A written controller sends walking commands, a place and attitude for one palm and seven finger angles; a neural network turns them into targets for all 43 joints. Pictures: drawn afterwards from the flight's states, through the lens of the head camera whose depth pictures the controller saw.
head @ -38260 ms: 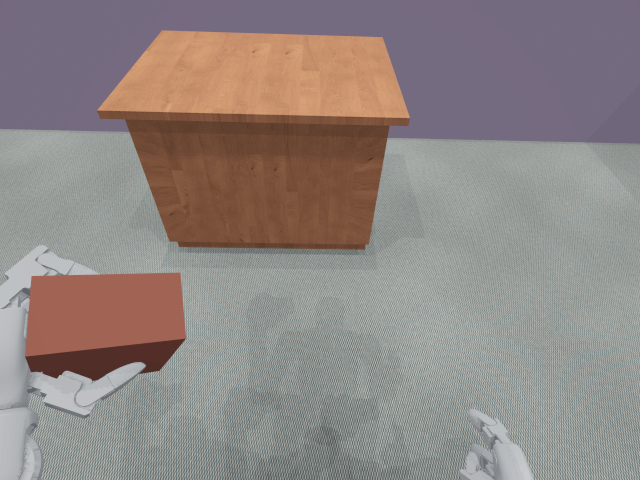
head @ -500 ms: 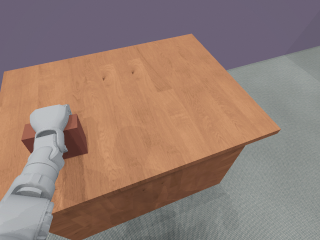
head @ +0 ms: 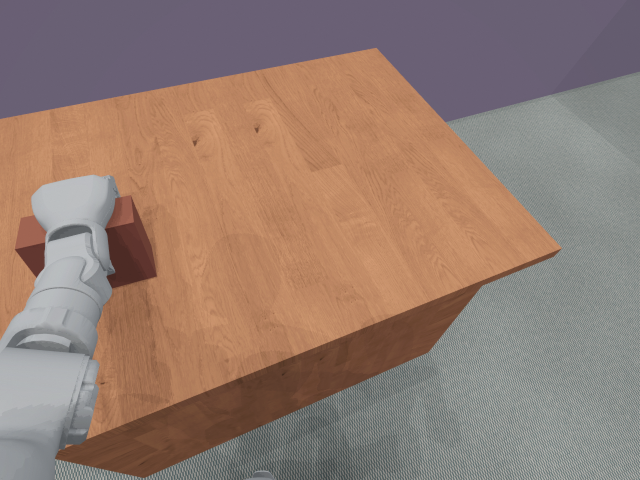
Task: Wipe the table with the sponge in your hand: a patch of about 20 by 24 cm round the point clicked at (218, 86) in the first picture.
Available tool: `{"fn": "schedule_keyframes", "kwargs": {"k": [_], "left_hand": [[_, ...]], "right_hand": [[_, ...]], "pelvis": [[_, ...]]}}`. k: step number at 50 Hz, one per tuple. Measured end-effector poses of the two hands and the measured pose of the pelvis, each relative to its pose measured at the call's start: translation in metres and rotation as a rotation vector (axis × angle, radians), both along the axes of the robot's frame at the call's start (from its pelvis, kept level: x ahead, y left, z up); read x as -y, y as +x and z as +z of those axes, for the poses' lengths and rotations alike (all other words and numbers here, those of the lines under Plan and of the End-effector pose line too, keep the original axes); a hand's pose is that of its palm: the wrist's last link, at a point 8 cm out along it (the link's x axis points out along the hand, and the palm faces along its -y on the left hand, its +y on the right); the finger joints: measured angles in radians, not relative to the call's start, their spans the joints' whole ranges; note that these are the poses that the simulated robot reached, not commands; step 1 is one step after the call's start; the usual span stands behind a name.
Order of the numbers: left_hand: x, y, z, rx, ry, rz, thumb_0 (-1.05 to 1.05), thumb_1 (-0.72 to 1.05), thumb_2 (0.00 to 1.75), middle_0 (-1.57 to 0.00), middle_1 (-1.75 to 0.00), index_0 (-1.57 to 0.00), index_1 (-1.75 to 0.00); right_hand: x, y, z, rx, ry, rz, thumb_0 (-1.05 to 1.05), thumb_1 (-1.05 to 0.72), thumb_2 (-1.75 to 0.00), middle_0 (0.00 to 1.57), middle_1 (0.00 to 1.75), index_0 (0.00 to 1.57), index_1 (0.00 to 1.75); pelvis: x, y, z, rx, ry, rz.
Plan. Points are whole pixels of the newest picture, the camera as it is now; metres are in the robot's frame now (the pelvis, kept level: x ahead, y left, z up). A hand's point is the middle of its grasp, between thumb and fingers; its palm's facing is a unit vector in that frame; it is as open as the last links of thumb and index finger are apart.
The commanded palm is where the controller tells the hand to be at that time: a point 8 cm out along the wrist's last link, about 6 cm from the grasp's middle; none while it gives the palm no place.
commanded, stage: wipe forward along the first lane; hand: left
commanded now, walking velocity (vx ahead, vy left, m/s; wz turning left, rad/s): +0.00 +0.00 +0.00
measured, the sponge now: (98, 257) +0.42 +0.32 -0.02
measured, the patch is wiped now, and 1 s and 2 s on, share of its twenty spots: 0.20 0.25 0.60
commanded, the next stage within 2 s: slide across to the middle lane in 0.22 s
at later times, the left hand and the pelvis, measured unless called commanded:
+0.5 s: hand (93, 207) +0.47 +0.33 +0.03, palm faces -0.14 +0.02 -0.99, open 10.4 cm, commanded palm +0.46 +0.29 +0.08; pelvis +0.01 +0.01 +0.00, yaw -1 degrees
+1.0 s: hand (147, 197) +0.49 +0.26 +0.04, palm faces -0.11 +0.01 -0.99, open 10.4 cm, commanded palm +0.48 +0.23 +0.08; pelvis +0.03 +0.00 +0.01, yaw +0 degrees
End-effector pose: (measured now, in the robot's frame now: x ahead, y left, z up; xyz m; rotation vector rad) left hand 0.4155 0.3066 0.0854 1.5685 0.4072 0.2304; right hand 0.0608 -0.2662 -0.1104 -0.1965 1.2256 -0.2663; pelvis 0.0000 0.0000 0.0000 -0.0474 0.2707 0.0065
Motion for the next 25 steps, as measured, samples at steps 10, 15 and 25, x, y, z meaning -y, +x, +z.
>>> {"fn": "schedule_keyframes", "kwargs": {"k": [10, 15, 25], "left_hand": [[-0.01, 0.018, 0.0, -0.01, 0.005, 0.0, 0.02, -0.54, 1.04, -0.71, -1.31, -0.72, -1.33], [-0.014, 0.029, 0.001, -0.016, 0.009, 0.011, 0.02, -0.54, 1.04, -0.71, -1.31, -0.72, -1.32], [-0.01, 0.041, 0.004, -0.026, 0.023, -0.007, 0.01, -0.54, 1.04, -0.7, -1.32, -0.72, -1.33]], "right_hand": [[0.001, -0.018, -0.001, -0.055, -0.021, -0.016, 0.01, -0.9, -0.9, 0.21, 0.3, 0.21, 0.29], [0.001, -0.028, -0.002, -0.083, -0.027, -0.026, 0.01, -0.9, -0.9, 0.21, 0.3, 0.21, 0.29], [-0.003, -0.041, -0.001, -0.128, -0.018, -0.059, 0.01, -0.9, -0.9, 0.21, 0.3, 0.21, 0.29]], "pelvis": [[-0.004, 0.001, -0.004, -0.03, -0.007, 0.001], [-0.006, 0.002, -0.005, -0.048, -0.011, -0.001], [-0.008, 0.009, -0.004, -0.055, -0.017, -0.004]]}}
